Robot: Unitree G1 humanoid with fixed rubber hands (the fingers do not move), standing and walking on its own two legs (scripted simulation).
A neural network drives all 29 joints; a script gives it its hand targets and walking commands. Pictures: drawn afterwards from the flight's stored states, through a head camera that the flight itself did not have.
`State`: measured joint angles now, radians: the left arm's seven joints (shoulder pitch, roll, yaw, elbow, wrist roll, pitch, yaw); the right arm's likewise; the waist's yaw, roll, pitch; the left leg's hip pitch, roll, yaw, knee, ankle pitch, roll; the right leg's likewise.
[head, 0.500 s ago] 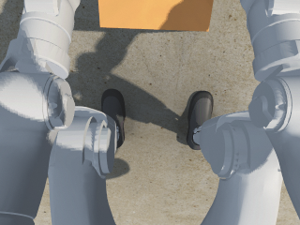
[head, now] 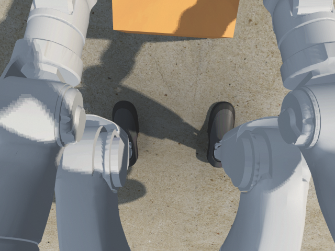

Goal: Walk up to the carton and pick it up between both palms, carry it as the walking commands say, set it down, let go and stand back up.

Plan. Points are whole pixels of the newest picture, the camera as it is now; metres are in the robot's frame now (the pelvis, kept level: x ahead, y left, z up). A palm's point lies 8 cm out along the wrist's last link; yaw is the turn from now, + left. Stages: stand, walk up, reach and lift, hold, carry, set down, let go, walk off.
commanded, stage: reach and lift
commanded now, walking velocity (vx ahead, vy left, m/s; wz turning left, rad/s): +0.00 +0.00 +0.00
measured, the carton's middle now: out of the picture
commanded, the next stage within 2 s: none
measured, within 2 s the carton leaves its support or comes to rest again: neither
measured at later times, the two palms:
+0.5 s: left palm out of the picture +0.56 +0.14 -0.14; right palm out of the picture +0.56 -0.16 -0.14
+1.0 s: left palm out of the picture +0.55 +0.13 -0.08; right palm out of the picture +0.55 -0.15 -0.07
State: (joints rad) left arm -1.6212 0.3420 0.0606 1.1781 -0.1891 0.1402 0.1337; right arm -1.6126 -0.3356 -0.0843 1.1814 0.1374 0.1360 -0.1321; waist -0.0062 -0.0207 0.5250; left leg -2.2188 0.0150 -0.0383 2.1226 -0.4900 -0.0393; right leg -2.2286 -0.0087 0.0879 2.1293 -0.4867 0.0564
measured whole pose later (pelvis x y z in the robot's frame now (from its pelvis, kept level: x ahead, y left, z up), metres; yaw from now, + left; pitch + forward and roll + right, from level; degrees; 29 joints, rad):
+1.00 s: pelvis -0.02 +0.00 +0.03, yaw -1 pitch +24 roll +1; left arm -1.50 0.18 0.32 0.87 0.01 0.35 0.29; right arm -1.58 -0.26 -0.19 1.04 0.10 0.33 -0.29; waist 0.00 -0.02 0.52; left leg -1.98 0.01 -0.04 2.06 -0.49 -0.04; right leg -2.00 0.00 0.09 2.06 -0.48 0.06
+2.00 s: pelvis -0.03 +0.01 +0.12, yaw -1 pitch +15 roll +0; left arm -1.33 0.10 0.34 0.74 0.04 0.45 0.32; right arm -1.42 -0.21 -0.21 0.93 0.07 0.43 -0.31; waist 0.00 -0.02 0.52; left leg -1.60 -0.01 -0.04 1.80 -0.46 -0.04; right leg -1.60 0.00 0.08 1.79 -0.45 0.07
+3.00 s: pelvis +0.04 +0.01 +0.25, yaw -2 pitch +24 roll +0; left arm -0.83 -0.13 0.53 0.69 0.31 0.45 0.14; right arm -0.93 0.03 -0.46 0.88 -0.23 0.44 -0.18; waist 0.00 -0.02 -0.15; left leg -1.30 -0.02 -0.04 1.31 -0.42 -0.03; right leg -1.31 0.01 0.09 1.29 -0.40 0.07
